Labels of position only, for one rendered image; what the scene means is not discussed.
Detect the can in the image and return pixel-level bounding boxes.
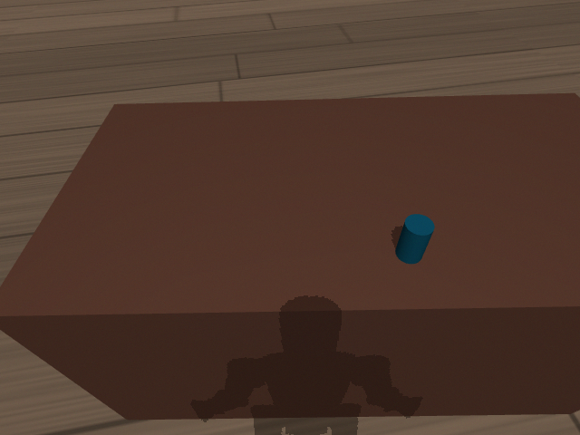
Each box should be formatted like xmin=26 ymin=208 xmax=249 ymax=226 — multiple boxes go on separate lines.
xmin=395 ymin=214 xmax=434 ymax=264

